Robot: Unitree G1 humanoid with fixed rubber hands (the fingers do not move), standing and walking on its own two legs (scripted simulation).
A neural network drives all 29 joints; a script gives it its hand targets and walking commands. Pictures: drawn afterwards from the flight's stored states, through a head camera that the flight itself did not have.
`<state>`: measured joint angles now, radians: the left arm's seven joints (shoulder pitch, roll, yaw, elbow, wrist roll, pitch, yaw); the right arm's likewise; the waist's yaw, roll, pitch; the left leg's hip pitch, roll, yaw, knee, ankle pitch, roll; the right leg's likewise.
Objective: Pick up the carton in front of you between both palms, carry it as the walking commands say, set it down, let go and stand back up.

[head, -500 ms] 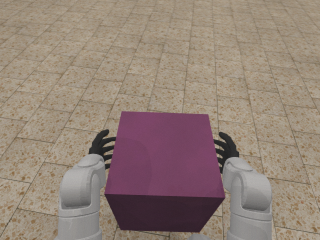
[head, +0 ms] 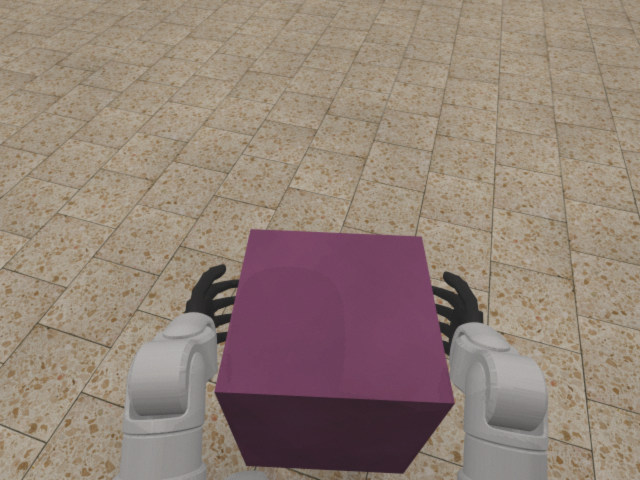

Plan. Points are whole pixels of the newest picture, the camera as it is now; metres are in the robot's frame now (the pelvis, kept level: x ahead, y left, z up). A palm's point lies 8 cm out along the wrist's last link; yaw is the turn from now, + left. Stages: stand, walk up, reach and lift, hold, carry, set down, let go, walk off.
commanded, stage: carry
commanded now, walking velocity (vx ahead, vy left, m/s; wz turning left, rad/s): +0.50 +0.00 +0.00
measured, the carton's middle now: (330, 356) +0.26 +0.00 -0.01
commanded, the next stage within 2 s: none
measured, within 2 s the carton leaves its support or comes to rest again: neither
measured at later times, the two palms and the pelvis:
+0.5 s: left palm (225, 132) +0.62 +0.18 +0.07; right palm (403, 139) +0.60 -0.11 +0.07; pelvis +0.34 +0.05 +0.00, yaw -4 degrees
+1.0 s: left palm (273, 47) +0.94 +0.14 +0.06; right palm (407, 50) +0.94 -0.16 +0.05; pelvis +0.68 -0.01 +0.00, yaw +0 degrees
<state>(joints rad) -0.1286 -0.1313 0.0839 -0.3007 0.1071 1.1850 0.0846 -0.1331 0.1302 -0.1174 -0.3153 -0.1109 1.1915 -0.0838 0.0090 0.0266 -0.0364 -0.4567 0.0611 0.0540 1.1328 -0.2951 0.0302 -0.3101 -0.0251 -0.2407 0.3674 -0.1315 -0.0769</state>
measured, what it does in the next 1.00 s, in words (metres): walks ahead: left foot, then right foot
